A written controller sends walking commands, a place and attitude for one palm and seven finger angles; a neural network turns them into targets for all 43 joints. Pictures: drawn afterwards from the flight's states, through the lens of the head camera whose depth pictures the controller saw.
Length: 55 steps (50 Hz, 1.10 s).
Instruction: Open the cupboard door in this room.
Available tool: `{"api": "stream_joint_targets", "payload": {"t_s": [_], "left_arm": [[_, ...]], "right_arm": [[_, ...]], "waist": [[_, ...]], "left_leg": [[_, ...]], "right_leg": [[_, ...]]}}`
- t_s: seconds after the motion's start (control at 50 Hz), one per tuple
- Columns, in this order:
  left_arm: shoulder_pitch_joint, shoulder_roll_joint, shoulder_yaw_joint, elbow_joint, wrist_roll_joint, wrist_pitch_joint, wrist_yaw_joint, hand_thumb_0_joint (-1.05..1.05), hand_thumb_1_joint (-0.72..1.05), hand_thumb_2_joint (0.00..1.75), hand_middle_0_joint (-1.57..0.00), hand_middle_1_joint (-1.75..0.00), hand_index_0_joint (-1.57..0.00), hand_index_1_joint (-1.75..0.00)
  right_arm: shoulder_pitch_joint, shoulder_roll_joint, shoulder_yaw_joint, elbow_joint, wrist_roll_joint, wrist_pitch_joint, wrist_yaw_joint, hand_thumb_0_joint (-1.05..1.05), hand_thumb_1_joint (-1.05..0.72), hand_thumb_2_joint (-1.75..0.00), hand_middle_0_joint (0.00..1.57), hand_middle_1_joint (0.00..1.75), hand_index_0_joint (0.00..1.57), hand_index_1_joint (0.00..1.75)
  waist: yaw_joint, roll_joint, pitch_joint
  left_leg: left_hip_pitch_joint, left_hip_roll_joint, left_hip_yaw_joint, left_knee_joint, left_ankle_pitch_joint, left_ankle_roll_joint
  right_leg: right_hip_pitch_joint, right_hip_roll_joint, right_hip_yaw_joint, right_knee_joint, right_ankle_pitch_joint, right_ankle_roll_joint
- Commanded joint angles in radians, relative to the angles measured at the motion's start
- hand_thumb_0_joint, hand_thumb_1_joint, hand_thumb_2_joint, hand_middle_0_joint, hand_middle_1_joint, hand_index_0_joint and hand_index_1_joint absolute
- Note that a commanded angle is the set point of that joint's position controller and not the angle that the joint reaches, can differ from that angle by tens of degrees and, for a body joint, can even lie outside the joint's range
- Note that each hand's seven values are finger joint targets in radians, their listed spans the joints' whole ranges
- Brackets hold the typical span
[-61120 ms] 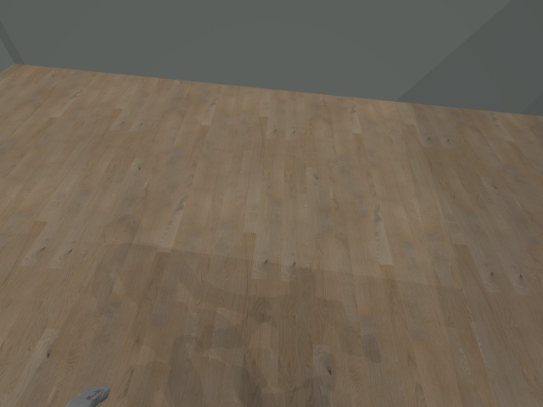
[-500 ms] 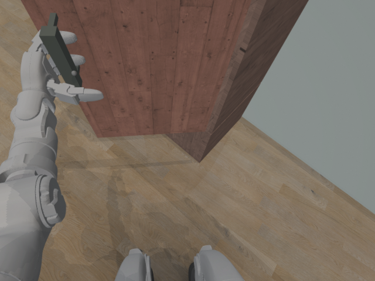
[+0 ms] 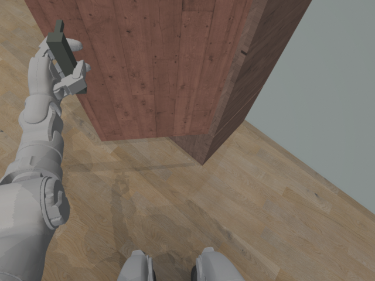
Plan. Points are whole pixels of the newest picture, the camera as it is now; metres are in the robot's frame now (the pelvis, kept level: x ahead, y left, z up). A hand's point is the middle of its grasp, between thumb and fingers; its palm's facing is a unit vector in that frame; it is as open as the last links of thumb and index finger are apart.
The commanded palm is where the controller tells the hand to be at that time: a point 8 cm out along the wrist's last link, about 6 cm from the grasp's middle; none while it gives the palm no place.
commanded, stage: close the thumb around the handle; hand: left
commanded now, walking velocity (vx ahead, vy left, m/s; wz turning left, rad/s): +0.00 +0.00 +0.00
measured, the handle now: (70, 59) +0.57 +0.20 +0.09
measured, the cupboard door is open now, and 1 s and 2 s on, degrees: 49 83 88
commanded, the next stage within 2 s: pull the door open along its arc in 0.02 s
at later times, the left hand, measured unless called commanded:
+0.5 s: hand (81, 96) +0.47 +0.17 +0.09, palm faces +0.00 -1.00 +0.00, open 6.1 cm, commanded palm +0.41 +0.22 +0.08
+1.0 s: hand (133, 165) +0.32 +0.07 +0.09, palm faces +0.37 -0.93 +0.04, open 6.5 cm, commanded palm +0.26 +0.14 +0.08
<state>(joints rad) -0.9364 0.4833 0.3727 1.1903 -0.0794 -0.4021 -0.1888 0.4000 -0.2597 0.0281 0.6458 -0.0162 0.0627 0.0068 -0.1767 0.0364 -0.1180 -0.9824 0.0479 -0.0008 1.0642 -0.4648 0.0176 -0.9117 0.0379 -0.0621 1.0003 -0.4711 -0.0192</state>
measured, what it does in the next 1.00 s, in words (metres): stands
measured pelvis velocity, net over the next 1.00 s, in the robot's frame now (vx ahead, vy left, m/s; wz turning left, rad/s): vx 0.01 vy -0.03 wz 0.03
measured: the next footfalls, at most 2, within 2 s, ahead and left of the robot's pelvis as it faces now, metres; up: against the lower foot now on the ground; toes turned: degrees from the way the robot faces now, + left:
none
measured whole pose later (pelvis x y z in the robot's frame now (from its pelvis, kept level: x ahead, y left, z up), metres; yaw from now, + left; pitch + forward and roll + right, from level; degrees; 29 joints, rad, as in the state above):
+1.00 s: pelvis +0.01 -0.03 +0.02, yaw +2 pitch +11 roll +1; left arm 0.03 -0.08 -0.11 0.18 0.03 -0.26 0.46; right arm 0.17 -0.17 0.02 0.51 -0.05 0.07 0.03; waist -0.01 0.02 -0.15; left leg -0.66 0.03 0.01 0.92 -0.44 -0.02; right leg -0.63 0.02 -0.05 0.94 -0.50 -0.05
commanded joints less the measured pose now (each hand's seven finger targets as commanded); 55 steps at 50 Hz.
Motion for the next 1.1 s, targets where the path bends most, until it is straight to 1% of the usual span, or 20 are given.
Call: {"api": "stream_joint_targets", "payload": {"t_s": [0.0,0.02,0.08,0.1,0.24,0.28,0.32,0.34,0.5,0.54,0.56,0.6,0.62,0.66,0.68,0.76,0.78,0.9,0.98,1.08], "left_arm": [[-0.484,0.248,0.019,-0.203,-0.006,-0.063,-0.015,0.0,0.9,0.9,-0.4,-1.35,-0.4,-1.35],[-0.468,0.28,0.045,-0.194,-0.003,-0.059,-0.017,0.0,0.9,0.9,-0.4,-1.35,-0.4,-1.35],[-0.484,0.26,0.021,-0.203,-0.005,-0.058,-0.029,0.0,0.9,0.9,-0.4,-1.35,-0.4,-1.35],[-0.482,0.273,0.035,-0.193,-0.011,-0.054,-0.029,0.0,0.9,0.9,-0.4,-1.35,-0.4,-1.35],[-0.296,0.222,0.032,-0.256,-0.045,-0.037,-0.05,0.0,0.9,0.9,-0.4,-1.35,-0.4,-1.35],[-0.24,0.224,0.044,-0.304,-0.054,-0.041,-0.052,0.0,0.9,0.9,-0.4,-1.35,-0.4,-1.35],[-0.164,0.201,0.035,-0.355,-0.061,-0.038,-0.05,0.0,0.9,0.9,-0.4,-1.35,-0.4,-1.35],[-0.105,0.171,0.023,-0.353,-0.068,-0.03,-0.048,0.0,0.9,0.9,-0.4,-1.35,-0.4,-1.35],[0.349,-0.015,-0.07,-0.701,-0.13,-0.025,-0.027,0.0,0.9,0.9,-0.4,-1.35,-0.4,-1.35],[0.503,-0.055,-0.094,-0.801,-0.146,-0.021,-0.018,0.0,0.9,0.9,-0.4,-1.35,-0.4,-1.35],[0.537,-0.075,-0.018,-0.878,-0.19,-0.018,0.074,0.0,0.9,0.9,-0.4,-1.35,-0.4,-1.35],[0.669,-0.179,-0.083,-0.938,-0.173,0.006,0.181,0.0,0.9,0.9,-0.4,-1.35,-0.4,-1.35],[0.697,-0.17,-0.048,-0.981,-0.167,0.011,0.242,0.0,0.9,0.9,-0.4,-1.35,-0.4,-1.35],[0.769,-0.17,-0.054,-1.054,-0.121,0.007,0.331,0.0,0.9,0.9,-0.4,-1.35,-0.4,-1.35],[0.808,-0.216,-0.093,-1.074,-0.092,0.009,0.366,0.0,0.9,0.9,-0.4,-1.35,-0.4,-1.35],[0.826,-0.284,-0.165,-1.155,-0.002,0.007,0.504,0.0,0.9,0.9,-0.4,-1.35,-0.4,-1.35],[0.843,-0.324,-0.204,-1.175,0.016,0.01,0.532,0.0,0.9,0.9,-0.4,-1.35,-0.4,-1.35],[0.884,-0.45,-0.329,-1.208,0.099,0.068,0.702,0.0,0.9,0.9,-0.4,-1.35,-0.4,-1.35],[0.954,-0.521,-0.43,-1.235,0.153,0.103,0.736,0.0,0.9,0.9,-0.4,-1.35,-0.4,-1.35],[0.938,-0.578,-0.528,-1.268,0.164,0.113,0.715,0.0,0.9,0.9,-0.4,-1.35,-0.4,-1.35]], "right_arm": [[0.176,-0.185,-0.058,-0.04,0.002,-0.017,-0.017,0.0,-0.9,-0.9,0.2,0.3,0.2,0.3],[0.183,-0.189,-0.059,-0.042,0.002,-0.016,-0.02,0.0,-0.9,-0.9,0.2,0.3,0.2,0.3],[0.175,-0.184,-0.055,-0.047,0.003,-0.019,-0.022,0.0,-0.9,-0.9,0.2,0.3,0.2,0.3],[0.177,-0.186,-0.055,-0.044,0.002,-0.019,-0.022,0.0,-0.9,-0.9,0.2,0.3,0.2,0.3],[0.162,-0.18,-0.062,-0.085,0.01,-0.014,-0.016,0.0,-0.9,-0.9,0.2,0.3,0.2,0.3],[0.152,-0.18,-0.066,-0.097,0.013,-0.014,-0.012,0.0,-0.9,-0.9,0.2,0.3,0.2,0.3],[0.143,-0.175,-0.07,-0.112,0.017,-0.009,-0.009,0.0,-0.9,-0.9,0.2,0.3,0.2,0.3],[0.135,-0.171,-0.07,-0.122,0.02,-0.007,-0.006,0.0,-0.9,-0.9,0.2,0.3,0.2,0.3],[0.041,-0.144,-0.083,-0.201,0.043,-0.021,0.015,0.0,-0.9,-0.9,0.2,0.3,0.2,0.3],[0.012,-0.138,-0.084,-0.224,0.047,-0.029,0.02,0.0,-0.9,-0.9,0.2,0.3,0.2,0.3],[-0.013,-0.116,-0.083,-0.23,0.043,-0.04,0.022,0.0,-0.9,-0.9,0.2,0.3,0.2,0.3],[-0.051,-0.103,-0.077,-0.241,0.039,-0.053,0.033,0.0,-0.9,-0.9,0.2,0.3,0.2,0.3],[-0.064,-0.102,-0.078,-0.242,0.034,-0.054,0.035,0.0,-0.9,-0.9,0.2,0.3,0.2,0.3],[-0.089,-0.097,-0.077,-0.251,0.021,-0.056,0.034,0.0,-0.9,-0.9,0.2,0.3,0.2,0.3],[-0.11,-0.084,-0.074,-0.256,0.015,-0.055,0.036,0.0,-0.9,-0.9,0.2,0.3,0.2,0.3],[-0.16,-0.061,-0.069,-0.259,-0.011,-0.045,0.028,0.0,-0.9,-0.9,0.2,0.3,0.2,0.3],[-0.18,-0.052,-0.065,-0.263,-0.015,-0.042,0.027,0.0,-0.9,-0.9,0.2,0.3,0.2,0.3],[-0.237,-0.025,-0.052,-0.261,-0.034,-0.027,0.018,0.0,-0.9,-0.9,0.2,0.3,0.2,0.3],[-0.244,-0.015,-0.052,-0.262,-0.042,-0.025,0.009,0.0,-0.9,-0.9,0.2,0.3,0.2,0.3],[-0.262,-0.009,-0.049,-0.256,-0.045,-0.037,-0.007,0.0,-0.9,-0.9,0.2,0.3,0.2,0.3]], "waist": [[-0.032,0.108,-0.447],[-0.022,0.082,-0.459],[-0.026,0.136,-0.467],[-0.025,0.112,-0.46],[0.022,0.067,-0.488],[0.043,0.102,-0.516],[0.06,0.087,-0.513],[0.064,0.05,-0.484],[0.133,0.036,-0.428],[0.153,0.003,-0.399],[0.21,0.018,-0.384],[0.2,0.007,-0.306],[0.212,-0.05,-0.297],[0.215,-0.08,-0.283],[0.218,-0.056,-0.278],[0.219,-0.084,-0.251],[0.222,-0.051,-0.249],[0.209,-0.084,-0.227],[0.19,-0.096,-0.221],[0.156,-0.149,-0.171]], "left_leg": [[0.394,-0.027,-0.055,-0.087,0.373,0.02],[0.38,-0.026,-0.056,-0.087,0.371,0.021],[0.398,-0.027,-0.054,-0.085,0.378,0.019],[0.384,-0.027,-0.054,-0.084,0.366,0.02],[0.363,-0.034,-0.027,-0.107,0.389,0.022],[0.398,-0.036,-0.023,-0.115,0.418,0.019],[0.414,-0.035,-0.021,-0.125,0.454,0.017],[0.396,-0.039,-0.015,-0.135,0.438,0.02],[0.472,-0.039,0.011,-0.195,0.528,0.017],[0.472,-0.039,0.016,-0.21,0.537,0.017],[0.459,-0.039,0.021,-0.22,0.551,0.01],[0.459,-0.037,0.02,-0.236,0.519,-0.003],[0.435,-0.038,0.016,-0.243,0.495,-0.007],[0.417,-0.047,0.019,-0.238,0.458,-0.005],[0.42,-0.049,0.023,-0.24,0.453,-0.007],[0.415,-0.051,0.018,-0.234,0.379,-0.007],[0.42,-0.052,0.019,-0.234,0.372,-0.009],[0.415,-0.062,0.011,-0.227,0.293,-0.008],[0.422,-0.062,0.009,-0.228,0.283,-0.01],[0.411,-0.064,-0.002,-0.224,0.235,-0.01]], "right_leg": [[0.123,0.024,0.04,-0.12,0.353,0.003],[0.142,0.024,0.04,-0.117,0.356,0.002],[0.123,0.022,0.04,-0.114,0.357,0.002],[0.134,0.023,0.041,-0.118,0.351,0.003],[0.242,0.025,0.044,-0.125,0.423,0.003],[0.256,0.025,0.041,-0.124,0.449,0.0],[0.277,0.026,0.035,-0.124,0.479,-0.002],[0.294,0.028,0.035,-0.136,0.479,0.0],[0.382,0.02,0.024,-0.16,0.57,-0.003],[0.412,0.017,0.023,-0.166,0.586,-0.001],[0.429,0.016,0.013,-0.17,0.573,-0.002],[0.401,0.015,-0.003,-0.174,0.529,0.002],[0.419,0.013,-0.008,-0.171,0.518,0.002],[0.448,0.007,0.003,-0.166,0.521,0.0],[0.446,0.001,0.007,-0.161,0.522,-0.001],[0.437,-0.011,0.021,-0.166,0.455,-0.003],[0.434,-0.017,0.026,-0.166,0.449,-0.006],[0.439,-0.03,0.049,-0.209,0.388,-0.001],[0.464,-0.046,0.07,-0.236,0.435,0.007],[0.476,-0.082,0.12,-0.29,0.475,0.033]]}}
